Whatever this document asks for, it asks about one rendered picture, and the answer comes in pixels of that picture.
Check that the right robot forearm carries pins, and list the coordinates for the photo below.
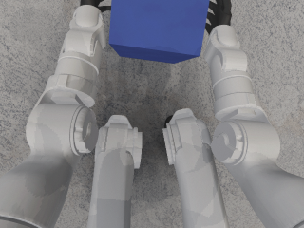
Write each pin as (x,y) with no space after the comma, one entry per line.
(230,78)

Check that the carton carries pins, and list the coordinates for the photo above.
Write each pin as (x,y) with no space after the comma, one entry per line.
(167,31)

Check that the right robot hand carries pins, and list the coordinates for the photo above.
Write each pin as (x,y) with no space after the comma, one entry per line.
(222,14)

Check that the left robot hand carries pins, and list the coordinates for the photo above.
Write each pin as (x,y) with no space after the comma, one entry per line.
(95,3)

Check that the robot right upper arm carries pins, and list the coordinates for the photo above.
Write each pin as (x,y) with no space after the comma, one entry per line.
(249,150)

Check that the left robot shin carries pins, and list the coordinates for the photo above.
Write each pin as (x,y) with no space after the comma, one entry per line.
(103,132)

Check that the robot left upper arm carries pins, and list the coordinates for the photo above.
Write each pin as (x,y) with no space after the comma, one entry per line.
(33,193)

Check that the robot right thigh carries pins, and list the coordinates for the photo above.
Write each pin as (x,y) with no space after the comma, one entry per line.
(202,204)

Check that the left robot forearm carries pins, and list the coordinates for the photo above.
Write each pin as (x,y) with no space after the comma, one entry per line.
(78,65)

